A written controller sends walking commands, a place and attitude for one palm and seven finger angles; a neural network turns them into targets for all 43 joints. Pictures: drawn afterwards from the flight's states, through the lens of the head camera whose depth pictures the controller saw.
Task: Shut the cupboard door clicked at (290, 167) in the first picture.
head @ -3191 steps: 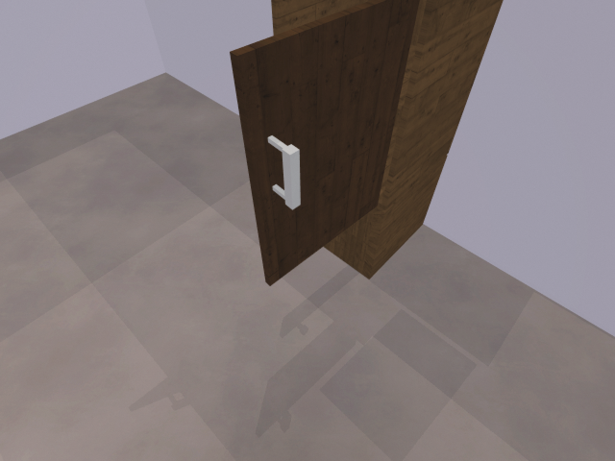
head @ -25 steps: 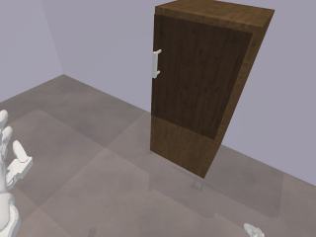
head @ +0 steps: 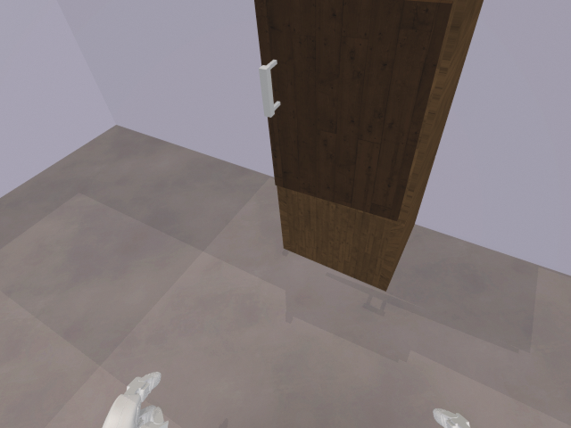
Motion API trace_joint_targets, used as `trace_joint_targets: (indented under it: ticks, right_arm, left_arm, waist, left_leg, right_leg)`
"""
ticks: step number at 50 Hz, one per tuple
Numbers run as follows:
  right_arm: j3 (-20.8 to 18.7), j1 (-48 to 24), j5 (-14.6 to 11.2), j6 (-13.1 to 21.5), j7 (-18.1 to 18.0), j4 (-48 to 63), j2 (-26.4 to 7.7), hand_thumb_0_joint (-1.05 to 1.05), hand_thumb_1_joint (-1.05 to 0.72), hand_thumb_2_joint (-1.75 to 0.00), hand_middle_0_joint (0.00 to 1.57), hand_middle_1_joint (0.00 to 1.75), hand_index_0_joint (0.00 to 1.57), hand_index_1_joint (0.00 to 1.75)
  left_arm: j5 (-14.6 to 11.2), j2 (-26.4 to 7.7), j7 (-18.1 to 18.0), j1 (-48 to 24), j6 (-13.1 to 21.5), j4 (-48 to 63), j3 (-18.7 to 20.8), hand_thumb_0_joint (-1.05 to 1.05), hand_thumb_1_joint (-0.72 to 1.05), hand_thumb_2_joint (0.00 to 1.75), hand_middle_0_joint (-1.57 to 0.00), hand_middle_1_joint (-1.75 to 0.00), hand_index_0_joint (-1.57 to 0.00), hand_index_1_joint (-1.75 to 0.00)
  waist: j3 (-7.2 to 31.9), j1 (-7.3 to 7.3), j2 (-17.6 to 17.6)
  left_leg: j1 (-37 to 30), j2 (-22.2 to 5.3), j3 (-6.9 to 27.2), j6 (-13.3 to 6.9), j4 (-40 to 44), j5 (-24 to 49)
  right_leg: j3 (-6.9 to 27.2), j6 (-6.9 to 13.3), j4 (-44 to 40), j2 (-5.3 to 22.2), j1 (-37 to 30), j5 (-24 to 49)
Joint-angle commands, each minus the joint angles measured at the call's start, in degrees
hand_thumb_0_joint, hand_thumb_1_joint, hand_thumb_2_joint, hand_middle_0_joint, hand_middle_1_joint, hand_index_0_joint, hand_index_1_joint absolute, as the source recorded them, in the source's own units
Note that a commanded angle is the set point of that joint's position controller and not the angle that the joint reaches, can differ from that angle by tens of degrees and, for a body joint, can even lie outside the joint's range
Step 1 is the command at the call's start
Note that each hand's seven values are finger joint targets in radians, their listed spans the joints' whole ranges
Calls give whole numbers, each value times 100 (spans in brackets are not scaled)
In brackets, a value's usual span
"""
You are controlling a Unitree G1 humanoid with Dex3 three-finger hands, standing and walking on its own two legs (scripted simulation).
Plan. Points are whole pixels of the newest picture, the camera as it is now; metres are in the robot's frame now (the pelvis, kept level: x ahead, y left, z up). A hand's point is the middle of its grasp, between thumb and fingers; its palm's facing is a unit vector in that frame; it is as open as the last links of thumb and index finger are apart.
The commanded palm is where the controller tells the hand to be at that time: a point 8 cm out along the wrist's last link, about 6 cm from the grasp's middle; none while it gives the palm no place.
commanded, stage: let the arm hang, fingers relaxed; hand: left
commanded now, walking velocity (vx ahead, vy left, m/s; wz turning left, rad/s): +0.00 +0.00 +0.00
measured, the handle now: (271, 88) +0.90 +0.06 +0.06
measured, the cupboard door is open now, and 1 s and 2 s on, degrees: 3 3 3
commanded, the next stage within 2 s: look to check the result in 0.88 s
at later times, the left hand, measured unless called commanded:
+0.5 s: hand out of the picture -0.04 +0.19 -0.14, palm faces +0.02 -0.97 -0.23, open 7.3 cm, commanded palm none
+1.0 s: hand out of the picture -0.05 +0.17 -0.15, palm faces +0.02 -0.99 -0.15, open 7.4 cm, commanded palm none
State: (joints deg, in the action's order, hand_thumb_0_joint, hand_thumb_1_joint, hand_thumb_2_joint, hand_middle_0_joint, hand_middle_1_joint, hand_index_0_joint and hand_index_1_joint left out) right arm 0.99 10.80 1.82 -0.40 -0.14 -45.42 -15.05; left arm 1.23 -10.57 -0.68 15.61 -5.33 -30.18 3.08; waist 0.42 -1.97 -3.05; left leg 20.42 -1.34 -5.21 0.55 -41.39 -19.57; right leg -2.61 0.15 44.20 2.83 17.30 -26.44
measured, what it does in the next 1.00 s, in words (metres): stands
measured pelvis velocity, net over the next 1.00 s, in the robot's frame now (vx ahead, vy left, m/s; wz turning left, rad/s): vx -0.03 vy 0.02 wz -0.02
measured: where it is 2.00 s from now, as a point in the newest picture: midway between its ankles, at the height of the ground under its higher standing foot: outside the picture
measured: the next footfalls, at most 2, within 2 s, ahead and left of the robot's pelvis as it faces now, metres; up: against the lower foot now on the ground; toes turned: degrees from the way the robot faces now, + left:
none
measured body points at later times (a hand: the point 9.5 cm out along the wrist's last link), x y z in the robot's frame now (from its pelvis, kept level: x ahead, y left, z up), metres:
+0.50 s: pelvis -0.02 +0.01 +0.03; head -0.02 +0.00 +0.48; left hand -0.04 +0.25 -0.12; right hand -0.03 -0.21 -0.13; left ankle +0.02 +0.12 -0.71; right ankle -0.02 -0.11 -0.71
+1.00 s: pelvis -0.03 +0.02 +0.03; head -0.03 +0.02 +0.48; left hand -0.05 +0.23 -0.13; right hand -0.06 -0.19 -0.13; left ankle +0.02 +0.12 -0.71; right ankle -0.02 -0.11 -0.71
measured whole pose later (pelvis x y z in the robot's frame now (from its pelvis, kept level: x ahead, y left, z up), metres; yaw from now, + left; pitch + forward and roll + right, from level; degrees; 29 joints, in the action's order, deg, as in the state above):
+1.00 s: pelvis -0.03 +0.02 +0.03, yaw -1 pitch -2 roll +0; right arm -0.3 19.5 0.7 -0.5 -1.9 -64.5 -6.6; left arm 1.3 -6.6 -1.6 19.5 -0.4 -65.6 0.3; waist -1.3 -0.6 -0.1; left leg 12.3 -0.9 -5.3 -1.4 -22.7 -8.3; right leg -2.3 -0.5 23.8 1.6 9.1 -12.6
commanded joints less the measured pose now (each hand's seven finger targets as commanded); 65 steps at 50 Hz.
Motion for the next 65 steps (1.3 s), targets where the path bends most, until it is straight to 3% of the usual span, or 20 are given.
trace_joint_targets:
  ticks: [1, 2, 3, 4, 5, 6, 8, 12, 18, 24, 36, 45, 51, 65]
  right_arm:
    - [-229, -90, 6, -31, -50, 299, -333, 0, -90, -90, 20, 30, 20, 30]
    - [-222, -5, -5, -72, -58, 135, -232, 0, -90, -90, 20, 30, 20, 30]
    - [-211, 101, -16, -87, -60, -37, -127, 0, -90, -90, 20, 30, 20, 30]
    - [-196, 200, -32, -92, -47, -181, -93, 0, -90, -90, 20, 30, 20, 30]
    - [-227, 337, 14, -49, -59, -299, 20, 0, -90, -90, 20, 30, 20, 30]
    - [-236, 366, 20, -11, -71, -392, 23, 0, -90, -90, 20, 30, 20, 30]
    - [-242, 272, -12, -18, -90, -558, -42, 0, -90, -90, 20, 30, 20, 30]
    - [-245, 475, -57, -29, -133, -883, -34, 0, -90, -90, 20, 30, 20, 30]
    - [-224, 750, -84, 2, -155, -1313, -54, 0, -90, -90, 20, 30, 20, 30]
    - [-212, 951, -95, -11, -156, -1604, 12, 0, -90, -90, 20, 30, 20, 30]
    - [-196, 1235, -95, 31, -196, -1819, 273, 0, -90, -90, 20, 30, 20, 30]
    - [-247, 1277, -91, 21, -204, -1779, 278, 0, -90, -90, 20, 30, 20, 30]
    - [-259, 1247, -101, 32, -196, -1743, 259, 0, -90, -90, 20, 30, 20, 30]
    - [-280, 989, -113, 59, -176, -1716, 27, 0, -90, -90, 20, 30, 20, 30]
  left_arm:
    - [28, -1225, -41, 469, 552, -503, 118, 0, 90, 90, -20, -30, -20, -30]
    - [9, -1137, -40, 312, 575, -803, 53, 0, 90, 90, -20, -30, -20, -30]
    - [-2, -1036, -47, 175, 585, -1033, 4, 0, 90, 90, -20, -30, -20, -30]
    - [-10, -1036, -56, 98, 596, -1221, -22, 0, 90, 90, -20, -30, -20, -30]
    - [11, -671, -83, 141, 613, -1294, 72, 0, 90, 90, -20, -30, -20, -30]
    - [-8, -575, -91, 256, 601, -1404, 67, 0, 90, 90, -20, -30, -20, -30]
    - [-30, -574, -93, 317, 565, -1730, -8, 0, 90, 90, -20, -30, -20, -30]
    - [-40, -571, -68, 258, 567, -2300, -75, 0, 90, 90, -20, -30, -20, -30]
    - [-54, -532, -71, 400, 559, -2912, -147, 0, 90, 90, -20, -30, -20, -30]
    - [-53, -484, -100, 585, 545, -3229, -171, 0, 90, 90, -20, -30, -20, -30]
    - [-43, -229, -140, 822, 543, -3466, -180, 0, 90, 90, -20, -30, -20, -30]
    - [-14, -146, -150, 924, 532, -3487, -162, 0, 90, 90, -20, -30, -20, -30]
    - [-16, -162, -151, 887, 569, -3472, -160, 0, 90, 90, -20, -30, -20, -30]
    - [-23, -459, -132, 646, 606, -3418, -127, 0, 90, 90, -20, -30, -20, -30]
  waist:
    - [299, 207, 1692]
    - [205, 144, 1360]
    - [113, 77, 816]
    - [81, 2, 470]
    - [197, -22, -188]
    - [368, 51, -690]
    - [263, 159, -927]
    - [-166, 126, -6]
    - [-502, 142, 425]
    - [-660, 152, 446]
    - [-731, 162, 227]
    - [-818, 162, 109]
    - [-736, 137, 330]
    - [-642, 124, 347]
  left_leg:
    - [-194, 8, 309, -15, 274, 359]
    - [-312, 18, 328, 2, 227, -211]
    - [-522, -20, 345, -7, 383, -70]
    - [-786, -72, 383, -7, 700, 471]
    - [-1058, -194, 502, -69, 1056, 1237]
    - [-1155, -326, 639, -140, 1251, 1651]
    - [-819, -460, 746, -183, 1559, 1270]
    - [-840, -488, 713, -134, 1822, 1088]
    - [-922, -511, 667, -152, 2231, 790]
    - [-946, -467, 613, -164, 2364, 458]
    - [-770, -455, 666, -189, 2541, 302]
    - [-595, -469, 775, -199, 2669, -159]
    - [-777, -455, 715, -214, 2538, 152]
    - [-1001, -475, 665, -215, 2446, 540]
  right_leg:
    - [1215, 555, -1898, 1062, -536, 4037]
    - [1299, 737, -2102, 1120, -367, 3597]
    - [1262, 779, -2229, 1050, -157, 2958]
    - [1109, 653, -2239, 869, -25, 2548]
    - [861, 512, -2126, 685, 23, 2190]
    - [628, 342, -2045, 447, -168, 2014]
    - [558, 239, -2281, 279, -546, 1575]
    - [524, 258, -2661, 292, -538, 1485]
    - [504, 222, -2843, 259, -480, 1231]
    - [500, 202, -2926, 247, -310, 815]
    - [456, 176, -2720, 213, -354, 1033]
    - [422, 151, -2641, 153, -267, 931]
    - [469, 161, -2687, 202, -183, 975]
    - [514, 184, -2737, 260, -238, 1099]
